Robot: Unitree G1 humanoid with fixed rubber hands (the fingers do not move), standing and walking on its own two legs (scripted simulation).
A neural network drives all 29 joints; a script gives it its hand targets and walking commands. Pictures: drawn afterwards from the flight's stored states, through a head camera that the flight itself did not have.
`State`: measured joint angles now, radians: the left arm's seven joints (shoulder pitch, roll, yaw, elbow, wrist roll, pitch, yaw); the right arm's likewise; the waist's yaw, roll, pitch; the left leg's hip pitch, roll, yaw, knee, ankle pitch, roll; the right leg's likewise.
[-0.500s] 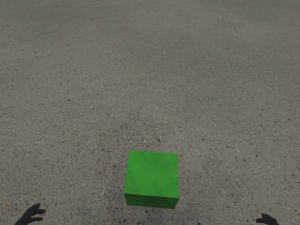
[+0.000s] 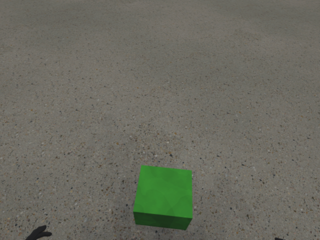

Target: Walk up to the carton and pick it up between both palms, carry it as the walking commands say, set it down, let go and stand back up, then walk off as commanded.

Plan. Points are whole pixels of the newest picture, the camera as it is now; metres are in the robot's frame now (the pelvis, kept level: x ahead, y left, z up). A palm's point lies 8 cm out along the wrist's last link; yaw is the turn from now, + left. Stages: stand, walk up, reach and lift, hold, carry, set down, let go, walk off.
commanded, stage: walk up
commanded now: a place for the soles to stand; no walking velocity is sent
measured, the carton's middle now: (163, 197) +0.48 -0.03 -0.65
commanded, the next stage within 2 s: reach and lift in 0.36 s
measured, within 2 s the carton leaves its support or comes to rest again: neither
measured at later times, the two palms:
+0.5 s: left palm (41, 229) +0.18 +0.30 -0.08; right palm out of the picture +0.14 -0.31 -0.07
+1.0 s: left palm (70, 200) +0.27 +0.27 -0.13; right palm (261, 211) +0.25 -0.30 -0.12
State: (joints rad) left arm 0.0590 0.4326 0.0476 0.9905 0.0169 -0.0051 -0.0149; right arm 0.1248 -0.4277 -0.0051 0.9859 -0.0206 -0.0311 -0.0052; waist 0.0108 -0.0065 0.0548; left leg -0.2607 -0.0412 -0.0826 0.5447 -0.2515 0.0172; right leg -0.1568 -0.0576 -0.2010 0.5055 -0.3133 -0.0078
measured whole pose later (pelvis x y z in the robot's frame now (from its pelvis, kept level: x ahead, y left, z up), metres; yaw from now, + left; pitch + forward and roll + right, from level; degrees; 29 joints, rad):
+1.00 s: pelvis -0.04 +0.00 -0.05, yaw -8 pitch +15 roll +0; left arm -0.30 0.39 0.22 0.64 -0.06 0.26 -0.07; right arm -0.41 -0.36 -0.13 0.67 0.01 0.28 0.05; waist 0.05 -0.02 0.10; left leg -0.83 0.02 0.03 0.93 -0.35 0.00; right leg -0.81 -0.01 -0.04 0.95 -0.39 -0.02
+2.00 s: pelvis -0.06 +0.02 -0.12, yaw -9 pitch +46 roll +0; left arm -1.19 0.40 0.40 0.89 -0.03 0.20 -0.08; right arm -1.23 -0.42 -0.33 0.91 0.01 0.20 0.08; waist 0.04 0.00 0.02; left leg -1.59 0.00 0.02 1.09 -0.30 0.02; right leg -1.57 0.01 0.01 1.11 -0.35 0.01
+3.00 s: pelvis -0.10 +0.02 -0.38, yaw -9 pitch +39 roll +0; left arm -1.46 0.50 0.23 1.06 -0.17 0.16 0.02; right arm -1.48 -0.50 -0.16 1.05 0.18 0.17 -0.03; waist 0.04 -0.01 0.34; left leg -2.24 0.00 0.00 2.11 -0.56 0.00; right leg -2.20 0.03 -0.01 2.14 -0.62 0.00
